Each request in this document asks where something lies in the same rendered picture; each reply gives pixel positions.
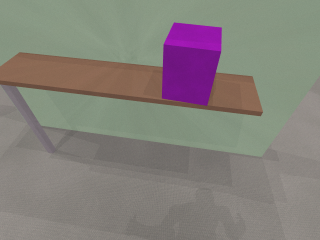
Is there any carton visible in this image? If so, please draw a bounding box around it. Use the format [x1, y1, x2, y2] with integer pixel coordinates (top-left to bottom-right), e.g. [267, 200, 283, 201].
[162, 22, 222, 106]

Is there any table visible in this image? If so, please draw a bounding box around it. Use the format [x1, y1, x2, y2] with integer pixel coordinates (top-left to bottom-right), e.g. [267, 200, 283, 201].
[0, 52, 263, 154]

